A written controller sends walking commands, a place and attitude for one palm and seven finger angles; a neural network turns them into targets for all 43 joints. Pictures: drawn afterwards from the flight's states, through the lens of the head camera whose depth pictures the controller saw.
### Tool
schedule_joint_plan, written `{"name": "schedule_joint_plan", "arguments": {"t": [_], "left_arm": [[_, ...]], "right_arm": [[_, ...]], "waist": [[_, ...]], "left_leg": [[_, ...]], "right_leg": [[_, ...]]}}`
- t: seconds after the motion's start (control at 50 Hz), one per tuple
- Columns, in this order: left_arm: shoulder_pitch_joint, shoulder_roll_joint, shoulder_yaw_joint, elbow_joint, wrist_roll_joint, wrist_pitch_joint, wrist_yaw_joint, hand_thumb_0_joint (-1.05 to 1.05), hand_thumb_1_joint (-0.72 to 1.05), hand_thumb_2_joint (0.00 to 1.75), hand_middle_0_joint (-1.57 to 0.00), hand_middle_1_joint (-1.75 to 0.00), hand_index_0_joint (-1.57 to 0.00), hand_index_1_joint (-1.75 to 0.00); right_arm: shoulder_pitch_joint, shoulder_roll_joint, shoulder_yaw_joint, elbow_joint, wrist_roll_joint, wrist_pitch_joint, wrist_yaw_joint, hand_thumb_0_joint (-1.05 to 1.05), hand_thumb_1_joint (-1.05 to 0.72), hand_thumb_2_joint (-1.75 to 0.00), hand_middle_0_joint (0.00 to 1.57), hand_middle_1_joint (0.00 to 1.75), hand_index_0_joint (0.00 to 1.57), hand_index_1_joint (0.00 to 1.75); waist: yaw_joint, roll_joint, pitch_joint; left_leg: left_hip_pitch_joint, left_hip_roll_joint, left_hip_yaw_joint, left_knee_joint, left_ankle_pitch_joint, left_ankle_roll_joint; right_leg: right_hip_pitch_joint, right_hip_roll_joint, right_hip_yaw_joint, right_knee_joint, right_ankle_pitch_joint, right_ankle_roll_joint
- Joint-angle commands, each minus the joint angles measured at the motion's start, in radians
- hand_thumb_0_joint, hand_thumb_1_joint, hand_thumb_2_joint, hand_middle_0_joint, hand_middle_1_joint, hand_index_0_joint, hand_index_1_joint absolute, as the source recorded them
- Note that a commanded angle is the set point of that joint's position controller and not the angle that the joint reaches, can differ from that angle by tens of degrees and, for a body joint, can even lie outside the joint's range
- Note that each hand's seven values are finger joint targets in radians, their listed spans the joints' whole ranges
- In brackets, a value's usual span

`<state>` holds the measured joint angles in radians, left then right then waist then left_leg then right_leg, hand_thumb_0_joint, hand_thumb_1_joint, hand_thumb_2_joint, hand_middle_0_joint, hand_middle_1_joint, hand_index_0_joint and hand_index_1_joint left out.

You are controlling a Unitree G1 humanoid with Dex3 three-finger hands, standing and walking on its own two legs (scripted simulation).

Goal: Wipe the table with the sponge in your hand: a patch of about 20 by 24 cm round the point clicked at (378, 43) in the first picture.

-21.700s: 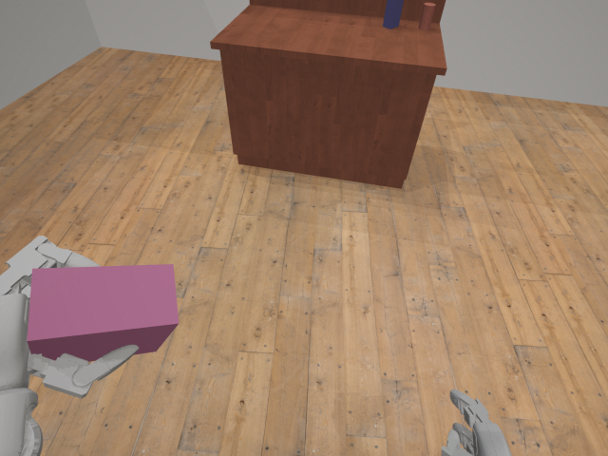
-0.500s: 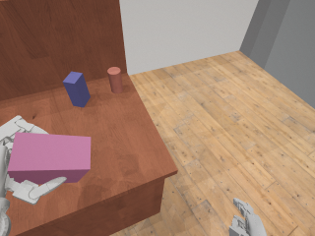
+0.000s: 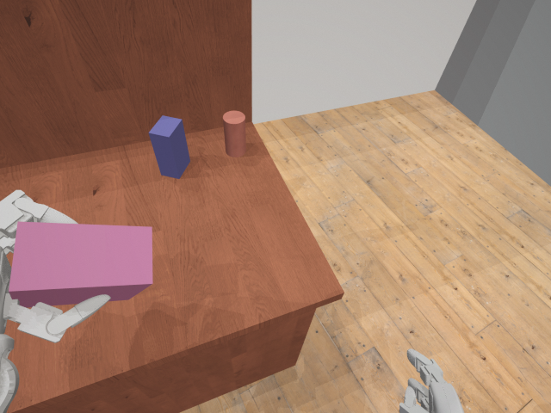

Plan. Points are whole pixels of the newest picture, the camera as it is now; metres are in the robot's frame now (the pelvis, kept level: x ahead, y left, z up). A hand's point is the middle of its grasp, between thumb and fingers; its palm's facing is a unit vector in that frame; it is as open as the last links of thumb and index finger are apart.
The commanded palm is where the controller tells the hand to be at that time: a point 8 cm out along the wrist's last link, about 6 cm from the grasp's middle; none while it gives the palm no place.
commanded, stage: come to a stop and stand still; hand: left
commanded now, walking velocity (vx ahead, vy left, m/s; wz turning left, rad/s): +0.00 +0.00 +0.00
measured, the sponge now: (102, 267) +0.23 +0.22 +0.14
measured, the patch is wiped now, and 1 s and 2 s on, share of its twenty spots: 0.00 0.00 0.00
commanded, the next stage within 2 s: look again from close up in 0.46 s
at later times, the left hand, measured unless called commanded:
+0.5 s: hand (28, 263) +0.22 +0.29 +0.16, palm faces +0.37 -0.86 -0.36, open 10.3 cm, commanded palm +0.16 +0.32 +0.18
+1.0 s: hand (46, 269) +0.22 +0.27 +0.16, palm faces +0.36 -0.86 -0.38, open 10.3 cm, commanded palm +0.16 +0.30 +0.18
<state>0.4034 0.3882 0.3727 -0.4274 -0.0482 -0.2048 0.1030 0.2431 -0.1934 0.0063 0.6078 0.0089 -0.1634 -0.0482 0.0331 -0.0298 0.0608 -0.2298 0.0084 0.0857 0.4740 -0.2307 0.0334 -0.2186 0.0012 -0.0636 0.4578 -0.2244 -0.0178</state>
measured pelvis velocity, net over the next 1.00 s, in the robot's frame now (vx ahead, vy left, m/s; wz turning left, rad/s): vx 0.00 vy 0.02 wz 0.00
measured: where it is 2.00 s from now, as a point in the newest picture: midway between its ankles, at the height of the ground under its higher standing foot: outside the picture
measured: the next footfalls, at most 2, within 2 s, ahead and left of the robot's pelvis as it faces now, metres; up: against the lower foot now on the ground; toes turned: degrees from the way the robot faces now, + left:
none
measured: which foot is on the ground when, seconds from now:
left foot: down 0.00-1.00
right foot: down 0.00-1.00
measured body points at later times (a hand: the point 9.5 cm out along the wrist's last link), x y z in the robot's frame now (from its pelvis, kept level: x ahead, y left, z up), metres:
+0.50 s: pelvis +0.00 +0.04 +0.00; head +0.03 +0.07 +0.45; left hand +0.20 +0.33 +0.18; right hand +0.18 -0.18 -0.06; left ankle +0.02 +0.10 -0.74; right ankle +0.01 -0.11 -0.74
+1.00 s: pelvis +0.00 +0.02 +0.00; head +0.01 +0.04 +0.45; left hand +0.19 +0.31 +0.18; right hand +0.17 -0.20 -0.07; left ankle +0.02 +0.10 -0.74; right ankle +0.01 -0.11 -0.74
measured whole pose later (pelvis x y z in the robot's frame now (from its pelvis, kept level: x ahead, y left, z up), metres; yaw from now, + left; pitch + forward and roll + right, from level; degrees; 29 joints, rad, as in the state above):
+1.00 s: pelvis +0.00 +0.02 +0.00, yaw +0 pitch -1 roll -1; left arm 0.43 0.37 0.34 -0.46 -0.03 -0.21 0.10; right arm 0.21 -0.19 0.01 0.59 0.00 -0.15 -0.04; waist 0.01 -0.02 0.05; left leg -0.21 -0.01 0.09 0.44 -0.21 0.06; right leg -0.19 -0.01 -0.06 0.38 -0.18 0.01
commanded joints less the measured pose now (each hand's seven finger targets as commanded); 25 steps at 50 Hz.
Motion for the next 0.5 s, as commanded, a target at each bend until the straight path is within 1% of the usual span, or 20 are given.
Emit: {"name": "schedule_joint_plan", "arguments": {"t": [0.0,0.04,0.06,0.08,0.1,0.12,0.14,0.16,0.18,0.2,0.26,0.28,0.3,0.34,0.36,0.4,0.44,0.46,0.48], "left_arm": [[-0.135,0.107,0.036,-0.246,0.005,-0.066,0.020,0.00,0.10,1.30,-1.20,-1.60,-1.20,-1.60],[-0.131,0.112,0.040,-0.246,0.013,-0.062,0.021,0.00,0.10,1.30,-1.20,-1.60,-1.20,-1.60],[-0.131,0.115,0.045,-0.246,0.016,-0.061,0.022,0.00,0.10,1.30,-1.20,-1.60,-1.20,-1.60],[-0.121,0.136,0.070,-0.257,0.016,-0.062,0.025,0.00,0.10,1.30,-1.20,-1.60,-1.20,-1.60],[-0.116,0.122,0.062,-0.242,0.013,-0.062,0.022,0.00,0.10,1.30,-1.20,-1.60,-1.20,-1.60],[-0.118,0.129,0.069,-0.246,0.013,-0.061,0.021,0.00,0.10,1.30,-1.20,-1.60,-1.20,-1.60],[-0.125,0.134,0.075,-0.255,0.013,-0.062,0.021,0.00,0.10,1.30,-1.20,-1.60,-1.20,-1.60],[-0.126,0.138,0.080,-0.259,0.013,-0.064,0.021,0.00,0.10,1.30,-1.20,-1.60,-1.20,-1.60],[-0.124,0.152,0.094,-0.275,0.012,-0.066,0.021,0.00,0.10,1.30,-1.20,-1.60,-1.20,-1.60],[-0.127,0.139,0.081,-0.281,0.010,-0.070,0.018,0.00,0.10,1.30,-1.20,-1.60,-1.20,-1.60],[-0.119,0.143,0.081,-0.293,0.010,-0.072,0.017,0.00,0.10,1.30,-1.20,-1.60,-1.20,-1.60],[-0.109,0.144,0.085,-0.298,0.009,-0.071,0.016,0.00,0.10,1.30,-1.20,-1.60,-1.20,-1.60],[-0.103,0.133,0.073,-0.287,0.008,-0.072,0.015,0.00,0.10,1.30,-1.20,-1.60,-1.20,-1.60],[-0.100,0.139,0.076,-0.298,0.010,-0.071,0.015,0.00,0.10,1.30,-1.20,-1.60,-1.20,-1.60],[-0.091,0.135,0.073,-0.291,0.009,-0.070,0.015,0.00,0.10,1.30,-1.20,-1.60,-1.20,-1.60],[-0.089,0.128,0.066,-0.299,0.011,-0.074,0.014,0.00,0.10,1.30,-1.20,-1.60,-1.20,-1.60],[-0.081,0.143,0.076,-0.296,0.012,-0.075,0.016,0.00,0.10,1.30,-1.20,-1.60,-1.20,-1.60],[-0.081,0.140,0.075,-0.297,0.013,-0.075,0.016,0.00,0.10,1.30,-1.20,-1.60,-1.20,-1.60],[-0.079,0.148,0.083,-0.306,0.013,-0.077,0.016,0.00,0.10,1.30,-1.20,-1.60,-1.20,-1.60]], "right_arm": [[-0.111,-0.126,-0.040,-0.170,0.002,-0.074,0.003,0.00,-0.90,-0.90,0.20,0.30,0.20,0.30],[-0.111,-0.127,-0.040,-0.172,-0.002,-0.070,0.009,0.00,-0.90,-0.90,0.20,0.30,0.20,0.30],[-0.109,-0.127,-0.039,-0.173,-0.003,-0.066,0.011,0.00,-0.90,-0.90,0.20,0.30,0.20,0.30],[-0.122,-0.122,-0.037,-0.171,-0.003,-0.065,0.010,0.00,-0.90,-0.90,0.20,0.30,0.20,0.30],[-0.113,-0.119,-0.033,-0.174,-0.006,-0.060,0.010,0.00,-0.90,-0.90,0.20,0.30,0.20,0.30],[-0.113,-0.120,-0.033,-0.181,-0.006,-0.056,0.011,0.00,-0.90,-0.90,0.20,0.30,0.20,0.30],[-0.112,-0.120,-0.034,-0.182,-0.007,-0.053,0.011,0.00,-0.90,-0.90,0.20,0.30,0.20,0.30],[-0.109,-0.119,-0.034,-0.186,-0.006,-0.050,0.011,0.00,-0.90,-0.90,0.20,0.30,0.20,0.30],[-0.121,-0.116,-0.032,-0.186,-0.005,-0.052,0.011,0.00,-0.90,-0.90,0.20,0.30,0.20,0.30],[-0.117,-0.113,-0.029,-0.190,-0.008,-0.050,0.010,0.00,-0.90,-0.90,0.20,0.30,0.20,0.30],[-0.107,-0.117,-0.032,-0.195,-0.008,-0.049,0.012,0.00,-0.90,-0.90,0.20,0.30,0.20,0.30],[-0.117,-0.115,-0.030,-0.194,-0.007,-0.051,0.012,0.00,-0.90,-0.90,0.20,0.30,0.20,0.30],[-0.110,-0.116,-0.029,-0.195,-0.008,-0.050,0.012,0.00,-0.90,-0.90,0.20,0.30,0.20,0.30],[-0.103,-0.124,-0.035,-0.194,-0.008,-0.048,0.013,0.00,-0.90,-0.90,0.20,0.30,0.20,0.30],[-0.102,-0.125,-0.036,-0.193,-0.007,-0.046,0.014,0.00,-0.90,-0.90,0.20,0.30,0.20,0.30],[-0.106,-0.126,-0.037,-0.189,-0.006,-0.046,0.015,0.00,-0.90,-0.90,0.20,0.30,0.20,0.30],[-0.106,-0.129,-0.040,-0.191,-0.007,-0.044,0.013,0.00,-0.90,-0.90,0.20,0.30,0.20,0.30],[-0.102,-0.130,-0.041,-0.191,-0.006,-0.043,0.013,0.00,-0.90,-0.90,0.20,0.30,0.20,0.30],[-0.113,-0.130,-0.041,-0.190,-0.003,-0.045,0.013,0.00,-0.90,-0.90,0.20,0.30,0.20,0.30]], "waist": [[-0.012,0.077,-0.152],[-0.011,0.089,-0.138],[-0.012,0.085,-0.133],[-0.013,0.101,-0.139],[-0.015,0.087,-0.138],[-0.015,0.088,-0.135],[-0.016,0.105,-0.139],[-0.015,0.103,-0.141],[-0.017,0.122,-0.146],[-0.018,0.133,-0.149],[-0.017,0.144,-0.168],[-0.017,0.149,-0.174],[-0.018,0.133,-0.167],[-0.017,0.124,-0.187],[-0.017,0.124,-0.190],[-0.019,0.139,-0.181],[-0.017,0.136,-0.181],[-0.018,0.135,-0.177],[-0.019,0.145,-0.169]], "left_leg": [[0.011,0.116,-0.147,-0.133,0.068,0.008],[-0.014,0.121,-0.156,-0.148,0.031,0.005],[-0.025,0.118,-0.156,-0.148,0.032,0.002],[-0.020,0.116,-0.151,-0.153,0.037,-0.002],[-0.026,0.117,-0.160,-0.157,0.036,-0.005],[-0.030,0.118,-0.162,-0.159,0.033,-0.008],[-0.035,0.115,-0.161,-0.158,0.038,-0.011],[-0.027,0.114,-0.157,-0.153,0.057,-0.013],[-0.016,0.113,-0.158,-0.162,0.065,-0.020],[-0.014,0.116,-0.158,-0.159,0.078,-0.019],[0.004,0.117,-0.159,-0.149,0.134,-0.029],[0.017,0.116,-0.157,-0.153,0.150,-0.039],[0.014,0.119,-0.160,-0.151,0.170,-0.041],[0.035,0.118,-0.156,-0.134,0.216,-0.046],[0.037,0.116,-0.153,-0.130,0.220,-0.046],[0.033,0.115,-0.160,-0.140,0.230,-0.057],[0.027,0.119,-0.159,-0.141,0.210,-0.055],[0.017,0.116,-0.163,-0.145,0.194,-0.057],[0.020,0.114,-0.162,-0.153,0.191,-0.061]], "right_leg": [[0.074,-0.060,0.098,-0.052,0.100,0.005],[0.079,-0.059,0.100,-0.052,0.086,0.004],[0.086,-0.056,0.100,-0.055,0.093,0.003],[0.089,-0.053,0.093,-0.055,0.102,0.003],[0.093,-0.052,0.085,-0.058,0.099,0.003],[0.097,-0.051,0.088,-0.061,0.102,0.003],[0.106,-0.052,0.089,-0.060,0.110,0.001],[0.106,-0.052,0.088,-0.062,0.123,0.000],[0.102,-0.046,0.081,-0.057,0.122,0.001],[0.106,-0.047,0.076,-0.058,0.129,0.001],[0.119,-0.048,0.075,-0.055,0.155,0.001],[0.115,-0.042,0.067,-0.050,0.153,0.002],[0.116,-0.043,0.061,-0.054,0.157,0.003],[0.123,-0.047,0.064,-0.055,0.182,0.002],[0.124,-0.050,0.066,-0.058,0.186,0.002],[0.120,-0.042,0.054,-0.054,0.167,0.003],[0.124,-0.048,0.058,-0.055,0.163,0.002],[0.129,-0.049,0.059,-0.055,0.160,0.001],[0.119,-0.041,0.056,-0.051,0.153,0.002]]}}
